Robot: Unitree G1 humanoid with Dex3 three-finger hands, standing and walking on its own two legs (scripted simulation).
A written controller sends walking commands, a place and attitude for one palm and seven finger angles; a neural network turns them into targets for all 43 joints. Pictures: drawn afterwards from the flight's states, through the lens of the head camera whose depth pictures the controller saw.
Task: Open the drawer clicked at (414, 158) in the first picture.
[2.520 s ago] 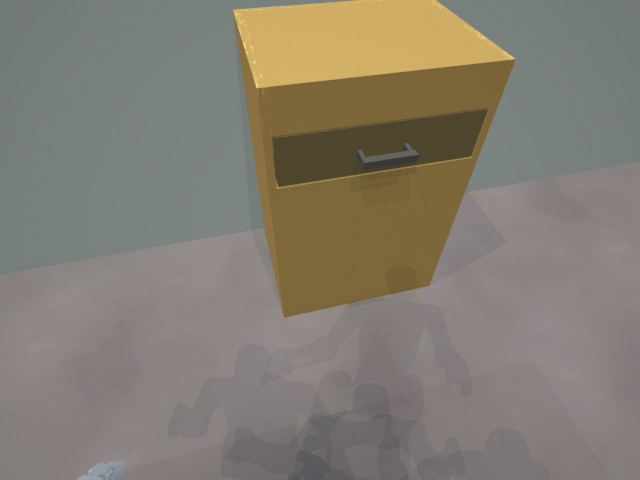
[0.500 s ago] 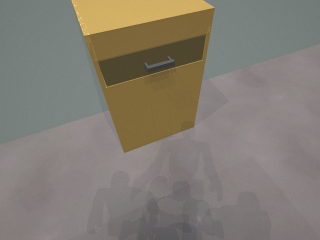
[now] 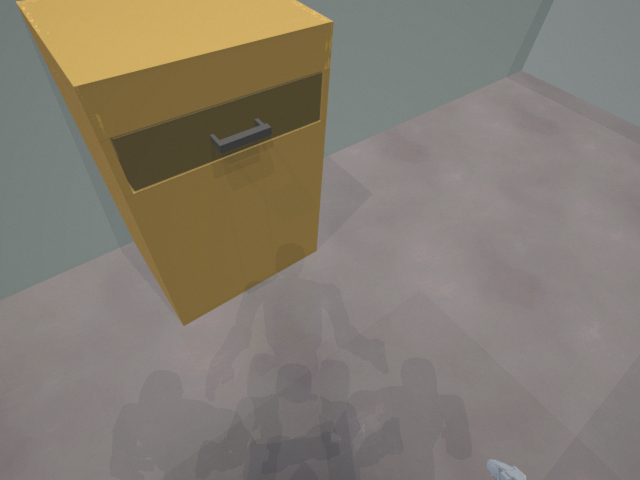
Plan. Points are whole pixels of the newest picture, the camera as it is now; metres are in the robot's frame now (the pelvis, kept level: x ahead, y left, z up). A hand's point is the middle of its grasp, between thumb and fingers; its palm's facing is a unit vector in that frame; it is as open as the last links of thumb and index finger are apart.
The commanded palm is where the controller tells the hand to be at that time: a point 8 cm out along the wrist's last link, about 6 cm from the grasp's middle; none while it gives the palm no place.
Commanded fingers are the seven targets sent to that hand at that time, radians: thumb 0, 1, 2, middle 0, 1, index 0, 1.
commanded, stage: walk to a spot facing it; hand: left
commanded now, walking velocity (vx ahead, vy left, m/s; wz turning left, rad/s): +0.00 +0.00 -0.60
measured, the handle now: (240, 133) +0.83 +0.27 -0.08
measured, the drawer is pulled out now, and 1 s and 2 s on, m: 0.00 0.00 0.00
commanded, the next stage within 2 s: none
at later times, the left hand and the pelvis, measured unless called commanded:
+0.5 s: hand (239, 469) +0.16 +0.12 -0.15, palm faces -0.32 -0.91 -0.26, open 7.4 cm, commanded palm none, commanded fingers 0.00 0.90 0.90 -0.20 -0.30 -0.20 -0.30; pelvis -0.02 -0.02 -0.01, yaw -20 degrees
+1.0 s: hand (230, 428) +0.21 +0.15 -0.17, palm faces -0.51 -0.85 -0.16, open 7.4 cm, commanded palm none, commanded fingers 0.00 0.90 0.90 -0.20 -0.30 -0.20 -0.30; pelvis +0.08 -0.01 +0.01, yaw -37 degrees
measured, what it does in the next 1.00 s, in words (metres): steps on the spot, turning right: right foot, then left foot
